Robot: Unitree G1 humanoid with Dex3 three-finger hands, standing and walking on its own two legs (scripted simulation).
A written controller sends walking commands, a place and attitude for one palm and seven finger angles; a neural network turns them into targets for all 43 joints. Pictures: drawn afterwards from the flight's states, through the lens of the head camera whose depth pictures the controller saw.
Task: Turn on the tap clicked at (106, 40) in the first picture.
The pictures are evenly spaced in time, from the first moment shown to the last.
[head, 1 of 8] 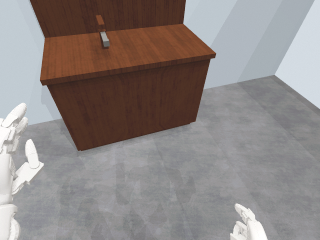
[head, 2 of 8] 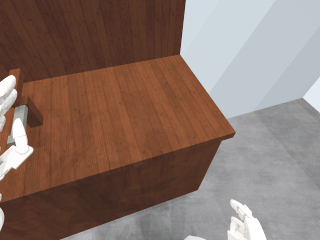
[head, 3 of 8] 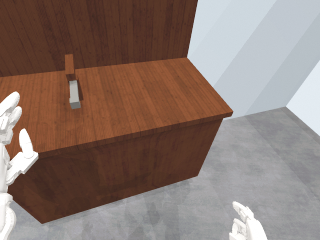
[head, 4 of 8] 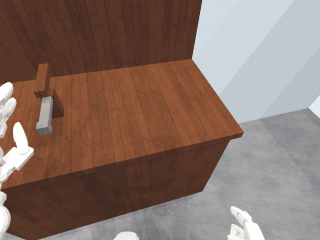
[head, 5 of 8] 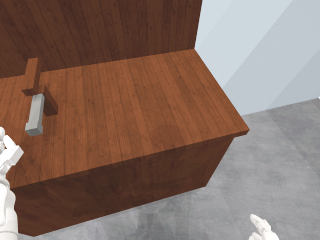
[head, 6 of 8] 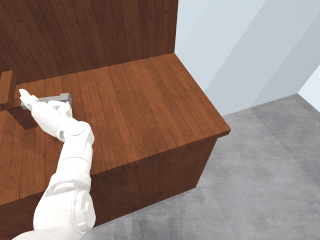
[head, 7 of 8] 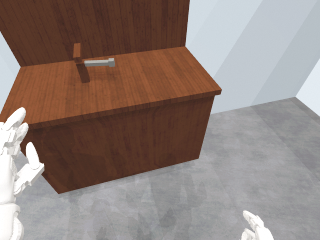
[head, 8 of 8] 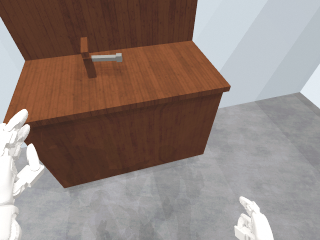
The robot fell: no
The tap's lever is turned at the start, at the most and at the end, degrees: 0 79 79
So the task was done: yes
